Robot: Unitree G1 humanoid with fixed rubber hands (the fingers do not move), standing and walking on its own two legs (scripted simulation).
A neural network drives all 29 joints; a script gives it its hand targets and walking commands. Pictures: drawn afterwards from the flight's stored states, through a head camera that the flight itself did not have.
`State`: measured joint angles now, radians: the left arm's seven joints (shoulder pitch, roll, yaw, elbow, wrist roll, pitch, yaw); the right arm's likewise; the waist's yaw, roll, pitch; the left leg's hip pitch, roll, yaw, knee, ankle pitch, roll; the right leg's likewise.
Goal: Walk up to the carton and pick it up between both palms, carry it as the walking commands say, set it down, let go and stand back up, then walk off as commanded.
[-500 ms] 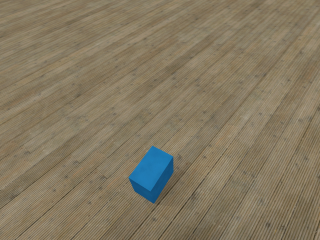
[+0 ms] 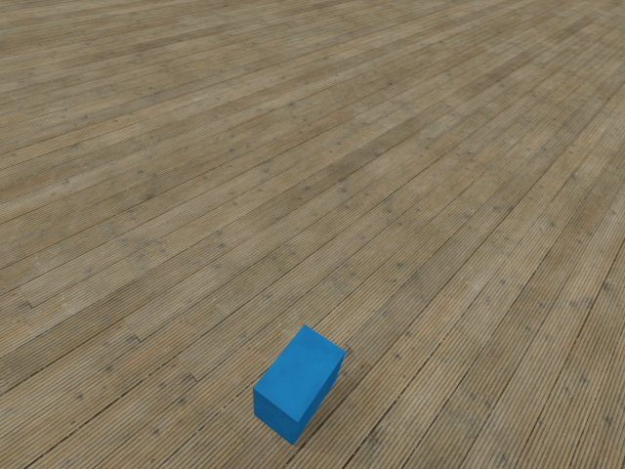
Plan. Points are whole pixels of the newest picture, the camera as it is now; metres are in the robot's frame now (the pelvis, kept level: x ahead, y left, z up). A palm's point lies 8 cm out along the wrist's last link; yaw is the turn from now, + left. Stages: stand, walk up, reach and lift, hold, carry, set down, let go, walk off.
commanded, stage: walk up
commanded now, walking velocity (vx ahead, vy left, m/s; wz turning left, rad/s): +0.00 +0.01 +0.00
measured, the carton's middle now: (298, 384) +0.51 +0.00 -0.67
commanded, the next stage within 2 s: none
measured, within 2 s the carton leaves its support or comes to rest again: neither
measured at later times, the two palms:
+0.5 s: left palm out of the picture -0.07 +0.33 -0.09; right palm out of the picture +0.08 -0.22 -0.13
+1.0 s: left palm (104, 350) +0.33 +0.34 -0.12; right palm out of the picture -0.01 -0.06 -0.14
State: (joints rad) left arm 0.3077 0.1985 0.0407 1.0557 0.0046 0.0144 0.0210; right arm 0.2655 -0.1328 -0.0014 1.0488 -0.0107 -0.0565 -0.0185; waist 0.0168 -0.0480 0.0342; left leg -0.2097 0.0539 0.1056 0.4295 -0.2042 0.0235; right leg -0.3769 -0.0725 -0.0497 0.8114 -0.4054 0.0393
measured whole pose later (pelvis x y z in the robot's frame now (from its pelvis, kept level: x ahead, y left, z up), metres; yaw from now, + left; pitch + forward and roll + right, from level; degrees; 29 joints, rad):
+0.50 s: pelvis +0.01 +0.05 +0.00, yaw -7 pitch +2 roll +4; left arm 0.45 0.25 0.08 1.11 0.04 0.02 0.06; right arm 0.16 -0.28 -0.08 0.88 -0.03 0.06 0.02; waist 0.07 0.01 0.03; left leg -0.45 0.03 -0.02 0.90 -0.29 -0.10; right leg -0.25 -0.11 0.11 0.40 -0.20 0.06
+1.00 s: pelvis +0.12 +0.15 -0.01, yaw -21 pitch +1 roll +1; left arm 0.09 0.23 0.07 0.92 0.04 -0.01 -0.02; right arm 0.40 -0.19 -0.03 1.03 -0.03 -0.05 -0.02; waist -0.03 -0.02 0.02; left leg -0.04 0.02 0.18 0.34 -0.32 0.01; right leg -0.44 -0.03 -0.11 0.74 -0.33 -0.03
